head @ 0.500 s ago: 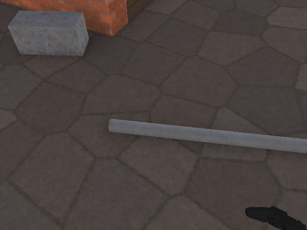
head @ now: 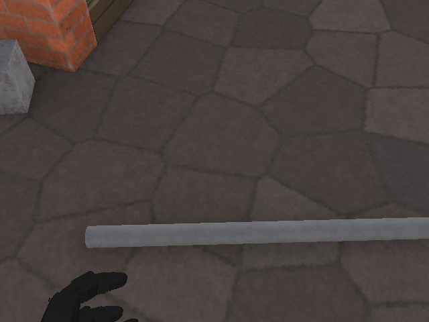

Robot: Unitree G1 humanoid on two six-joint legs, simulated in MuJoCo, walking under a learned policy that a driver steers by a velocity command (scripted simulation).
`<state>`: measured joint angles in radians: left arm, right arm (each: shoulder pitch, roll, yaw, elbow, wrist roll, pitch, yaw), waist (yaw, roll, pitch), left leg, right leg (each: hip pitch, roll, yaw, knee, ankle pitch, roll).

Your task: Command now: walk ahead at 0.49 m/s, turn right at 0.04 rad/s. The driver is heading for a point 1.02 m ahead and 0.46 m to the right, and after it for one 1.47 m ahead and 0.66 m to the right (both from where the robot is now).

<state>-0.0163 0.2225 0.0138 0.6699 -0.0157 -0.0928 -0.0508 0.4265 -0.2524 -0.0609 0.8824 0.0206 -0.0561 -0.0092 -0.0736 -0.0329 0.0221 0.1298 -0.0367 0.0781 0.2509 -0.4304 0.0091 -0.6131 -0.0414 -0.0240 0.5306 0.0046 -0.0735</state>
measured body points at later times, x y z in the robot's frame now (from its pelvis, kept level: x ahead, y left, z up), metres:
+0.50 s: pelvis +0.28 +0.00 +0.01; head +0.30 +0.00 +0.46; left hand +0.37 +0.28 -0.10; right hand +0.48 -0.27 -0.05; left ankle +0.41 +0.11 -0.72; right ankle +0.18 -0.10 -0.72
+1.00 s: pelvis +0.50 -0.10 +0.00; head +0.53 -0.13 +0.45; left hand +0.83 -0.03 -0.06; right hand +0.36 -0.36 -0.12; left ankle +0.42 +0.11 -0.71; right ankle +0.53 -0.24 -0.71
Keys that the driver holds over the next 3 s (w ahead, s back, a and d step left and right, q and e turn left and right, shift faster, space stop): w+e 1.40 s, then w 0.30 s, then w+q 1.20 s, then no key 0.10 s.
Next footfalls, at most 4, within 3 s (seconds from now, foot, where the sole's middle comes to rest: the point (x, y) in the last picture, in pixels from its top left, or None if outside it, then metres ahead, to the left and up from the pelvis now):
0.02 right None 0.22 -0.11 -0.76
0.50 left None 0.45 0.10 -0.76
1.02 right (294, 276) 0.56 -0.26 -0.76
1.46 left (282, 188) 0.89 -0.28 -0.76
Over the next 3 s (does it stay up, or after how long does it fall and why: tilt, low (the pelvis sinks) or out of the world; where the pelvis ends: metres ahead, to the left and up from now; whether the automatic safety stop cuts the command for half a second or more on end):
stays up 1.33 -0.78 0.01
